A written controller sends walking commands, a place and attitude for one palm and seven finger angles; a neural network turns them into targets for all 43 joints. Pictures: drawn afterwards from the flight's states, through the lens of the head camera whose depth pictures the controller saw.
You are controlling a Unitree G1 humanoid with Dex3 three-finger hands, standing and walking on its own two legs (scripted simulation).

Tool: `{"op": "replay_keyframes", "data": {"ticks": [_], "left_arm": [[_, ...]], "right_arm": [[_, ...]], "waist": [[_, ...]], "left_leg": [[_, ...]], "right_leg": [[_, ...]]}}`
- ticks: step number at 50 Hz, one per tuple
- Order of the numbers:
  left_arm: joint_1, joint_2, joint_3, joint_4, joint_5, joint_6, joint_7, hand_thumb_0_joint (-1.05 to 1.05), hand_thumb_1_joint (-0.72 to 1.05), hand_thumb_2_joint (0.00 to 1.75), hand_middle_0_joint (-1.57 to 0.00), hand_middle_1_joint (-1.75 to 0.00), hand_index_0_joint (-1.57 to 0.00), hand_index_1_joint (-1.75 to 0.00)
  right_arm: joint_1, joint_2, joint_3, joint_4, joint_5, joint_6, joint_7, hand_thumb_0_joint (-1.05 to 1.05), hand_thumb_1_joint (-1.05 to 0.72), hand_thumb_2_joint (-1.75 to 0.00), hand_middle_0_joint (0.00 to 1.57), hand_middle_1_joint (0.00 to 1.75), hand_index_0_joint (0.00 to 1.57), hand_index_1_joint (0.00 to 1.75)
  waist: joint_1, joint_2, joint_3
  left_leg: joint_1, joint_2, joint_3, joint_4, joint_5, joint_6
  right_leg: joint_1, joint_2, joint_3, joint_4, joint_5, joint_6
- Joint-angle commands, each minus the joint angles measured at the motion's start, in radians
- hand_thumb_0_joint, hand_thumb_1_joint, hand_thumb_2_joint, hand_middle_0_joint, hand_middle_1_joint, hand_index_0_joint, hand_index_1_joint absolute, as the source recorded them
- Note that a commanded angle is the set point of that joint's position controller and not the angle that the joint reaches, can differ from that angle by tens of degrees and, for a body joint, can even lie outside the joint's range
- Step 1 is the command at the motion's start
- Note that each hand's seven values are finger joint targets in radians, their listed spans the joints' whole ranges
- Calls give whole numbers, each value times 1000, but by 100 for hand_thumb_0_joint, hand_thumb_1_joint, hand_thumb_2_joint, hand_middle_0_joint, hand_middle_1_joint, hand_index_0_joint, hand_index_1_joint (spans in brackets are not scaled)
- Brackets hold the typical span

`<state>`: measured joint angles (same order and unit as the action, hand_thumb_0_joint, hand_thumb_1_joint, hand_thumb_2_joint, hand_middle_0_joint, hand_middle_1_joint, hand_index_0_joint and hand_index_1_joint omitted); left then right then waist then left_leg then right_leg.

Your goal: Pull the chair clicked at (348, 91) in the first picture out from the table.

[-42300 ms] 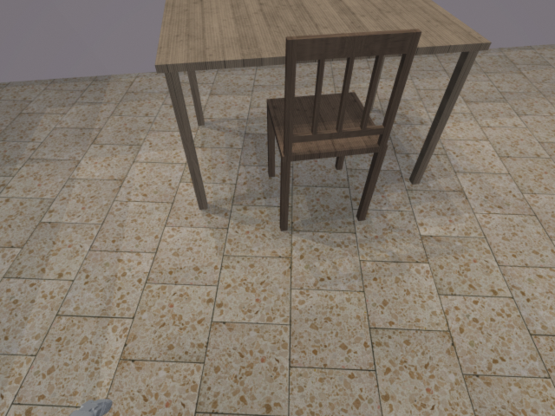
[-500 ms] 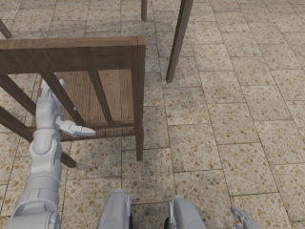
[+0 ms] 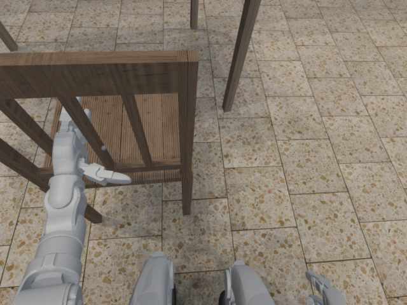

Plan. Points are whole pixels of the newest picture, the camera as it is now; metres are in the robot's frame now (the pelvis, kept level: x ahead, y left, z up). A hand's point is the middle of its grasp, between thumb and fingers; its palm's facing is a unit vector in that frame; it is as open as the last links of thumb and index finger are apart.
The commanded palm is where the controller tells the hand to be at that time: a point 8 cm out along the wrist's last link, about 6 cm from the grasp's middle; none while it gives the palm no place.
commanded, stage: hook a spindle and tug to test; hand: left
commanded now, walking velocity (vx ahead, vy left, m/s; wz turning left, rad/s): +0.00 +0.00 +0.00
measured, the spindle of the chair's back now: (92, 137) +0.43 +0.23 +0.02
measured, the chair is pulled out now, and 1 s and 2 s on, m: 0.27 0.28 0.34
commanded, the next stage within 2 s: step backward, pulling the chair out in 1.40 s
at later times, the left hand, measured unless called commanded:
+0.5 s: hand (105, 146) +0.40 +0.20 +0.02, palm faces +0.13 -0.99 -0.03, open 11.0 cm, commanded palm +0.37 +0.24 +0.03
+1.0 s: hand (103, 149) +0.40 +0.20 +0.03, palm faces +0.12 -0.99 -0.01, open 5.0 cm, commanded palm +0.35 +0.24 +0.03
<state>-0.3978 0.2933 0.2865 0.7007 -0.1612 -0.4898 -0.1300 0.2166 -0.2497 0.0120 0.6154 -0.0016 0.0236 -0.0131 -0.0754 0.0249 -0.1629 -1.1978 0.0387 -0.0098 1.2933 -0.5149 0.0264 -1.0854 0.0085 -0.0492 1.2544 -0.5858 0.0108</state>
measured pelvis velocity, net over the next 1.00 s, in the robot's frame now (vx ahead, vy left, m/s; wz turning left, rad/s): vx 0.01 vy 0.00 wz -0.01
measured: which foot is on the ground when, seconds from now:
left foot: down 0.00-1.00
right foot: down 0.00-1.00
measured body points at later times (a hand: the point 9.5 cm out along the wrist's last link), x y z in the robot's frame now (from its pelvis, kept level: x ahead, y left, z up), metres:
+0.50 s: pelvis +0.00 +0.00 +0.00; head +0.12 +0.02 +0.43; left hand +0.39 +0.25 +0.03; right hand +0.11 -0.26 -0.12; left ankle +0.04 +0.10 -0.62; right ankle +0.00 -0.13 -0.62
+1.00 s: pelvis +0.01 +0.00 +0.01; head +0.13 +0.02 +0.44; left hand +0.38 +0.25 +0.03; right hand +0.13 -0.25 -0.11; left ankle +0.04 +0.10 -0.62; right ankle +0.00 -0.13 -0.62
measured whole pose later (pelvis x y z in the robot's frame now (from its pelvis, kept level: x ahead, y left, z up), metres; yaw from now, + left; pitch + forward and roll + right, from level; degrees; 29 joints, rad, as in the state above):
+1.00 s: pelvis +0.01 +0.00 +0.01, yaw -1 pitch +24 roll -4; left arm -0.29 0.27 0.27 0.58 -0.19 -0.45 -0.09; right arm 0.22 -0.24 0.00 0.59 0.00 0.03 0.01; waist -0.08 0.03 -0.17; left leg -1.16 0.04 0.00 1.27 -0.52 0.03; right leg -1.05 0.01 -0.03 1.23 -0.59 0.02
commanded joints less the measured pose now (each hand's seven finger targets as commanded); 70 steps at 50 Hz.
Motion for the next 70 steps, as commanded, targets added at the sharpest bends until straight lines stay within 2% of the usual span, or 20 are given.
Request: {"op": "replay_keyframes", "data": {"ticks": [1,10,14,17,20,23,26,27,32,35,38,41,42,45,55,59,64,65,67,70], "left_arm": [[-289,177,24,-212,-9,-75,5,0,-50,30,-17,-41,-17,-41],[-275,172,22,-221,-16,-66,7,0,-50,30,-32,-90,-32,-90],[-240,168,26,-222,-14,-65,16,0,-28,40,-39,-112,-39,-112],[-266,170,24,-216,-10,-69,20,0,-11,47,-45,-129,-45,-129],[-255,179,27,-241,-10,-78,18,0,6,54,-50,-145,-50,-145],[-237,144,3,-243,-16,-76,13,0,23,61,-50,-145,-50,-145],[-203,150,9,-260,-20,-75,12,0,40,68,-50,-145,-50,-145],[-193,153,14,-252,-21,-73,12,0,45,71,-50,-145,-50,-145],[-215,161,19,-225,-19,-76,6,0,73,83,-50,-145,-50,-145],[-223,156,14,-243,-21,-80,2,0,90,90,-50,-145,-50,-145],[-204,125,-15,-266,-21,-74,1,0,90,90,-50,-145,-50,-145],[-146,140,2,-273,-22,-65,7,0,90,90,-50,-145,-50,-145],[-138,119,-16,-291,-23,-66,7,0,90,90,-50,-145,-50,-145],[-54,129,-3,-331,-28,-63,10,0,90,90,-50,-145,-50,-145],[102,110,0,-408,-38,-74,27,0,90,90,-50,-145,-50,-145],[173,85,-22,-468,-40,-74,26,0,90,90,-50,-145,-50,-145],[221,65,-37,-496,-47,-63,30,0,90,90,-50,-145,-50,-145],[231,82,-22,-509,-46,-66,33,0,90,90,-50,-145,-50,-145],[259,42,-65,-551,-41,-66,34,0,90,90,-50,-145,-50,-145],[254,53,-61,-558,-39,-60,41,0,90,90,-50,-145,-50,-145]], "right_arm": [[79,-166,-66,-86,-1,-23,-14,0,-90,-90,20,30,20,30],[83,-166,-68,-88,0,-19,-12,0,-90,-90,20,30,20,30],[78,-162,-68,-92,2,-16,-11,0,-90,-90,20,30,20,30],[80,-162,-68,-84,1,-16,-11,0,-90,-90,20,30,20,30],[77,-162,-70,-89,0,-19,-11,0,-90,-90,20,30,20,30],[77,-158,-70,-89,1,-19,-8,0,-90,-90,20,30,20,30],[75,-159,-71,-93,2,-21,-6,0,-90,-90,20,30,20,30],[76,-160,-72,-90,3,-20,-6,0,-90,-90,20,30,20,30],[74,-164,-72,-84,3,-21,-9,0,-90,-90,20,30,20,30],[77,-165,-74,-88,1,-24,-9,0,-90,-90,20,30,20,30],[73,-160,-74,-91,3,-22,-6,0,-90,-90,20,30,20,30],[71,-164,-74,-101,4,-19,-3,0,-90,-90,20,30,20,30],[68,-160,-75,-103,4,-18,-1,0,-90,-90,20,30,20,30],[65,-160,-77,-117,4,-19,4,0,-90,-90,20,30,20,30],[52,-149,-78,-137,3,-20,16,0,-90,-90,20,30,20,30],[50,-145,-81,-147,4,-21,20,0,-90,-90,20,30,20,30],[40,-140,-81,-153,4,-22,20,0,-90,-90,20,30,20,30],[43,-142,-81,-152,4,-24,18,0,-90,-90,20,30,20,30],[37,-136,-82,-162,3,-26,21,0,-90,-90,20,30,20,30],[36,-139,-82,-160,1,-27,20,0,-90,-90,20,30,20,30]], "waist": [[-13,79,-437],[-12,72,-445],[-4,45,-436],[-13,42,-422],[-8,75,-444],[-9,62,-441],[-1,68,-451],[-5,44,-441],[-12,48,-396],[-8,67,-431],[-7,88,-435],[3,59,-437],[3,56,-447],[23,84,-464],[30,43,-416],[43,80,-435],[33,36,-410],[40,44,-405],[44,76,-429],[33,44,-415]], "left_leg": [[461,-6,-53,-158,308,-21],[458,-6,-52,-156,327,-20],[434,-9,-42,-159,312,-18],[419,-9,-42,-154,301,-16],[439,-8,-39,-152,317,-18],[448,-9,-39,-156,329,-18],[455,-8,-38,-159,343,-18],[443,-7,-38,-160,331,-18],[418,-8,-40,-159,297,-18],[444,-8,-44,-157,326,-19],[484,-4,-46,-163,346,-24],[471,-4,-49,-168,365,-22],[478,-5,-46,-168,368,-22],[496,-5,-43,-171,406,-24],[470,-2,-35,-177,442,-22],[513,3,-39,-184,498,-31],[475,0,-33,-174,492,-24],[478,2,-37,-176,508,-25],[520,6,-43,-179,553,-31],[498,5,-47,-171,531,-26]], "right_leg": [[70,20,-7,-161,270,-39],[89,22,-5,-161,296,-40],[114,22,1,-169,297,-37],[107,21,3,-167,294,-35],[108,21,4,-162,303,-39],[116,23,3,-169,315,-37],[125,23,2,-168,327,-39],[128,23,1,-169,322,-37],[100,23,2,-171,292,-37],[103,22,-2,-161,306,-40],[85,22,-6,-165,309,-40],[108,23,-8,-161,329,-41],[117,23,-7,-164,334,-39],[136,25,-7,-160,360,-43],[179,30,-7,-158,412,-40],[175,26,-13,-151,423,-40],[196,24,-10,-149,455,-35],[198,25,-11,-144,458,-38],[184,22,-15,-139,455,-37],[183,23,-15,-139,452,-36]]}}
